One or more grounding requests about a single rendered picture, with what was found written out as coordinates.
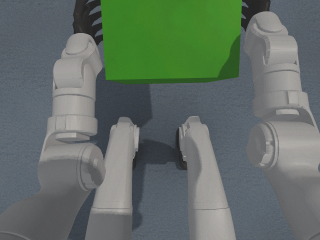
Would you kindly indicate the robot left hand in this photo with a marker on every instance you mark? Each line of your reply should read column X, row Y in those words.
column 83, row 21

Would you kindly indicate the right robot forearm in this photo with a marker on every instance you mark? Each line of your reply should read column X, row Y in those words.
column 275, row 71

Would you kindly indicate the robot right hand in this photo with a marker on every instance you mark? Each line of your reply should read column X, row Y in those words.
column 254, row 7

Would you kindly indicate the carton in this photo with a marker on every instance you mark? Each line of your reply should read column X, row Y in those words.
column 171, row 41

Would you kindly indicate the robot right upper arm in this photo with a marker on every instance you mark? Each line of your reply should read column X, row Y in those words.
column 288, row 153

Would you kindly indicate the robot right foot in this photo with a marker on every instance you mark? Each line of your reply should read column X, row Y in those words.
column 182, row 163

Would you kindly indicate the left robot forearm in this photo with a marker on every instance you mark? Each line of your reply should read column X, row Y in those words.
column 74, row 93

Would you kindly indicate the robot left upper arm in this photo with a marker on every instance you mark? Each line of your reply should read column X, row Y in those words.
column 67, row 174

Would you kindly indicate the robot right shin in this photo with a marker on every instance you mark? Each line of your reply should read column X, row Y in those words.
column 193, row 119

